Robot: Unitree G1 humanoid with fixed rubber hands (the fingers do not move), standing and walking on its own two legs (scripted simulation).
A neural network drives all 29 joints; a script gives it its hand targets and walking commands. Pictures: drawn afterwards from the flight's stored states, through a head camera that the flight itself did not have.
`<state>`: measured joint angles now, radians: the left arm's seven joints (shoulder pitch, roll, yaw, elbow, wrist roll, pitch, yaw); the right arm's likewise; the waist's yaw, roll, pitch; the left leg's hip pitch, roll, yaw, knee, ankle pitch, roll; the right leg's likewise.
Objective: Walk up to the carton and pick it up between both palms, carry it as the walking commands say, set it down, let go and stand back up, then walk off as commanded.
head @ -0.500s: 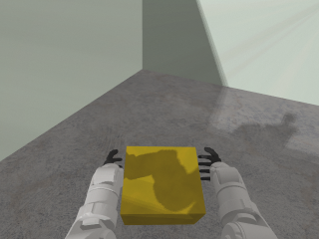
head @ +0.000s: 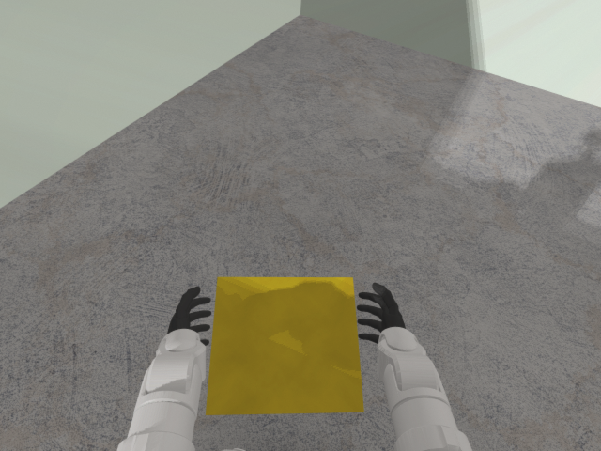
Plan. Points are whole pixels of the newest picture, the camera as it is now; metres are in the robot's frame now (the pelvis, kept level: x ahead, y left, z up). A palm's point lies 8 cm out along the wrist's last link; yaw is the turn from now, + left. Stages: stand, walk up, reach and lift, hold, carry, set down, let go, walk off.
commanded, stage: set down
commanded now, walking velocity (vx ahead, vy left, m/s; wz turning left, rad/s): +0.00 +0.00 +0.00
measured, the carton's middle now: (284, 346) +0.30 +0.06 -0.14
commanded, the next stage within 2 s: none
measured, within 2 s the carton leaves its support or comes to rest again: neither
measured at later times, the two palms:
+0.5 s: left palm (191, 338) +0.28 +0.21 -0.12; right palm (373, 341) +0.33 -0.08 -0.11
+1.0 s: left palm (204, 335) +0.32 +0.22 -0.20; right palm (362, 341) +0.36 -0.08 -0.19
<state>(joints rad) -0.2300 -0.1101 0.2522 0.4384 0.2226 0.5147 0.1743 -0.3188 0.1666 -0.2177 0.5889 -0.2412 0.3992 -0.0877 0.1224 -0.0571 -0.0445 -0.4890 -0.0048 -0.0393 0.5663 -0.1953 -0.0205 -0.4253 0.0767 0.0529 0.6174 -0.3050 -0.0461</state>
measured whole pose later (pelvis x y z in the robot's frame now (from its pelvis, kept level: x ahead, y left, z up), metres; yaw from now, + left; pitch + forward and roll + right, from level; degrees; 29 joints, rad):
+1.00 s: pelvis -0.04 +0.03 -0.12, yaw -1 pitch +35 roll -1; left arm -0.57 -0.10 0.35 0.58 0.19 0.32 0.21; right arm -0.63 0.09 -0.34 0.68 -0.19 0.24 -0.09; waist 0.07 -0.07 -0.23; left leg -1.48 -0.03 -0.01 1.22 -0.36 0.01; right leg -1.40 0.08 0.05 1.27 -0.49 0.00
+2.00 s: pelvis -0.08 +0.03 -0.28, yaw -2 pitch +44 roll -1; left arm -0.93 0.06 0.32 0.72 0.08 0.32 0.25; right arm -1.01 0.00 -0.30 0.81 -0.11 0.25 -0.21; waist 0.06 -0.08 -0.14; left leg -2.11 -0.03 -0.01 1.77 -0.42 0.00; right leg -2.03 0.10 0.01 1.85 -0.59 0.01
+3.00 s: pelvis -0.11 +0.03 -0.38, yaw -3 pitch +29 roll -2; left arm -1.42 0.33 0.17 0.96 -0.11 0.27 0.22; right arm -1.47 -0.17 -0.21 0.94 0.02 0.27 -0.19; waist 0.11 -0.07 0.52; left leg -2.19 -0.01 0.00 2.13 -0.45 0.02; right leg -2.09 0.14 -0.01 2.21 -0.63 0.04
